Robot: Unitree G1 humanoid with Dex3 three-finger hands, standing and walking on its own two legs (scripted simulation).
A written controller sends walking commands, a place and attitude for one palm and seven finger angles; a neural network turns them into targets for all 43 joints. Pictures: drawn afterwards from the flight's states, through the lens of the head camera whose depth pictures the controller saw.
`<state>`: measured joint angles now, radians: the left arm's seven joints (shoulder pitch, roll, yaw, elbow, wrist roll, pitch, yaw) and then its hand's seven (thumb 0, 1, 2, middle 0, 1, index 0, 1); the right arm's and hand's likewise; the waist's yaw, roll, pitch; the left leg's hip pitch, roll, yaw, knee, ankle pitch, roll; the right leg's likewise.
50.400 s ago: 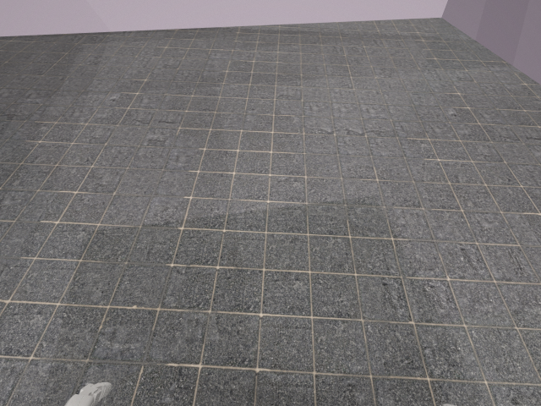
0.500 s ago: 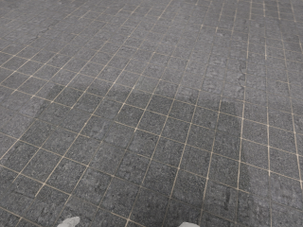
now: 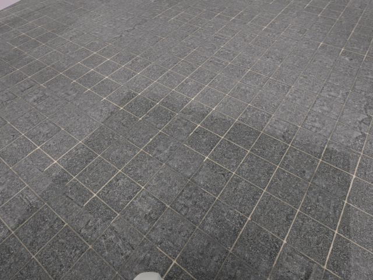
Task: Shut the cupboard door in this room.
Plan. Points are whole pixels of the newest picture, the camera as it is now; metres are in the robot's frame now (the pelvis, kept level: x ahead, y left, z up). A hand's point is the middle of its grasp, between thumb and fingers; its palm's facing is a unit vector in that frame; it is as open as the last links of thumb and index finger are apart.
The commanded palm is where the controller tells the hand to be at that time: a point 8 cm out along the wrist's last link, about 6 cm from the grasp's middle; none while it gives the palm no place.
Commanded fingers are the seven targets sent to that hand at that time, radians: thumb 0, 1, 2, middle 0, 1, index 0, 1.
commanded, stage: turn or walk to find it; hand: left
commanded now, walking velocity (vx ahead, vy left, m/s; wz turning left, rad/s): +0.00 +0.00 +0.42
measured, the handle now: out of the picture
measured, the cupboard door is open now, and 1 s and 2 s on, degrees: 44 44 39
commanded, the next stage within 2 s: none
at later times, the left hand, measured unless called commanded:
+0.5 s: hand out of the picture +0.05 +0.24 -0.16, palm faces +0.21 -0.95 -0.24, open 7.4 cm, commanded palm none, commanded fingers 0.00 0.90 0.90 -0.20 -0.30 -0.20 -0.30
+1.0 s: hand out of the picture -0.06 +0.19 -0.16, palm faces +0.46 -0.85 -0.25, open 7.4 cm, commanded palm none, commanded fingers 0.00 0.90 0.90 -0.20 -0.30 -0.20 -0.30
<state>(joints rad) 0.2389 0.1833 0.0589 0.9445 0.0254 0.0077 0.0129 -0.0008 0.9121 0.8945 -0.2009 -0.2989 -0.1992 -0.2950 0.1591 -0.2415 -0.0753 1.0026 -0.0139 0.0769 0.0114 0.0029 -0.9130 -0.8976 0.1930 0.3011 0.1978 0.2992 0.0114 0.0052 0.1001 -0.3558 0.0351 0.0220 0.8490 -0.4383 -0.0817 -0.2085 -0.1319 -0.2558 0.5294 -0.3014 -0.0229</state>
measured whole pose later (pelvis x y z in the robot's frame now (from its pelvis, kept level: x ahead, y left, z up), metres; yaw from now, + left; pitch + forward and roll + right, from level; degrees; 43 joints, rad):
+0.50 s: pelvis -0.01 +0.02 +0.00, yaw +11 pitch +0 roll +0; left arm 0.14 0.22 0.06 0.94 0.01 0.06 0.01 0.00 0.91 0.90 -0.20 -0.30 -0.19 -0.29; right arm 0.20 -0.18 -0.05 0.97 -0.02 0.03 -0.01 0.00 -0.91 -0.90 0.20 0.30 0.21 0.30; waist -0.02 0.00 0.08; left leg -0.23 -0.04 -0.05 0.46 -0.22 0.03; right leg -0.39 -0.07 -0.04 0.83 -0.42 0.10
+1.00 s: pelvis -0.02 -0.01 +0.00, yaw +25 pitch +0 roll +2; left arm 0.23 0.19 0.06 0.95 0.03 0.01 0.01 0.00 0.91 0.89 -0.20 -0.30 -0.20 -0.30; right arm 0.17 -0.24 -0.07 1.01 -0.01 0.07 0.01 0.00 -0.91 -0.90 0.19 0.30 0.20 0.30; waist 0.01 0.00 0.10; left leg -0.33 0.03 0.03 0.79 -0.44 -0.08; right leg -0.24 -0.15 -0.26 0.54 -0.29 -0.01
